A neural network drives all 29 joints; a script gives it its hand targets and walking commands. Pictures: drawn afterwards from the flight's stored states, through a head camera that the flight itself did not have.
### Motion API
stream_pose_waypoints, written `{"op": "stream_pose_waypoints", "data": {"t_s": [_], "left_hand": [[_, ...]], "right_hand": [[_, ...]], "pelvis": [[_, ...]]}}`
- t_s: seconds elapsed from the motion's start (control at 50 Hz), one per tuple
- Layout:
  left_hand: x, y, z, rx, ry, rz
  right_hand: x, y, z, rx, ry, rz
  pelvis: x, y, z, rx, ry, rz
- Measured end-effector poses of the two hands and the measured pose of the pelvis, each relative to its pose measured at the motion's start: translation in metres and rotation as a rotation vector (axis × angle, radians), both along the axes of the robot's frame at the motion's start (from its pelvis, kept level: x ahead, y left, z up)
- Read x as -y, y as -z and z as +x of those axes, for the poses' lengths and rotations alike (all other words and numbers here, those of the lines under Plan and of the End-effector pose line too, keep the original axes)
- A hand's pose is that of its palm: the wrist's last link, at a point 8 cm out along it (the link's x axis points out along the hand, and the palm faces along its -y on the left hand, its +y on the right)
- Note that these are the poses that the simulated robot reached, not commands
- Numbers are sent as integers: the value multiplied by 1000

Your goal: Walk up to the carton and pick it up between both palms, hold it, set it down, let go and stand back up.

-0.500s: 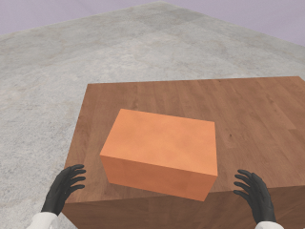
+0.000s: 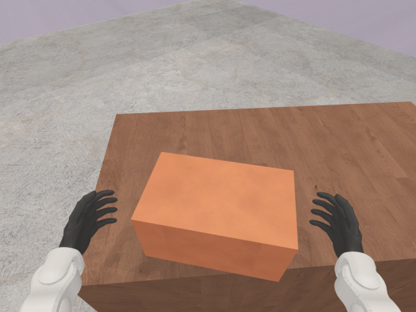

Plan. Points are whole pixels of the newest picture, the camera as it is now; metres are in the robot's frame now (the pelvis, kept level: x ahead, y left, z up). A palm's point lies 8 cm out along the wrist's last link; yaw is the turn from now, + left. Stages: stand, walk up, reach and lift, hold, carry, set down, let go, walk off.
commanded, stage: reach and lift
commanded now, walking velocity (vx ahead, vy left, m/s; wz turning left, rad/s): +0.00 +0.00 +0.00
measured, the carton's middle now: (217, 214) +0.35 +0.01 -0.03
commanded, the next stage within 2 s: none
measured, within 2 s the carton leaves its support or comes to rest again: neither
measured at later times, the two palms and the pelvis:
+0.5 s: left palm (90, 186) +0.33 +0.24 +0.10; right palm (343, 199) +0.30 -0.21 +0.11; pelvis -0.01 +0.00 +0.00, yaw +0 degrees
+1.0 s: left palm (102, 164) +0.38 +0.23 +0.11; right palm (336, 178) +0.34 -0.21 +0.11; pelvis -0.01 +0.00 +0.00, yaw +0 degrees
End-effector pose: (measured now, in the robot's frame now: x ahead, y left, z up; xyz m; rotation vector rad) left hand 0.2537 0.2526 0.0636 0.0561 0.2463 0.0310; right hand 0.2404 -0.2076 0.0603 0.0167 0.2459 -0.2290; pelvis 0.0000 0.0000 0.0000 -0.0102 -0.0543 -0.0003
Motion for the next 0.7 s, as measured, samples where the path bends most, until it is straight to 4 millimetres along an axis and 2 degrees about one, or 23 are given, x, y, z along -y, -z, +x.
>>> {"op": "stream_pose_waypoints", "data": {"t_s": [0.14, 0.3, 0.5, 0.7], "left_hand": [[1, -13, 14, 14, 7, -7], [2, -29, 44, 23, 6, -28], [9, -40, 79, 19, 16, -53], [16, -50, 104, 11, 18, -72]], "right_hand": [[-4, -18, 16, 52, -6, 6], [-6, -45, 36, 100, -11, -1], [0, -47, 56, 74, 10, 17], [-2, -64, 81, 95, 5, 22]], "pelvis": [[-1, 0, -2, 2, 0, -1], [-2, 0, -7, 10, 0, -2], [-1, 0, -6, 8, 0, -1], [-1, 0, -7, 9, 0, -2]]}}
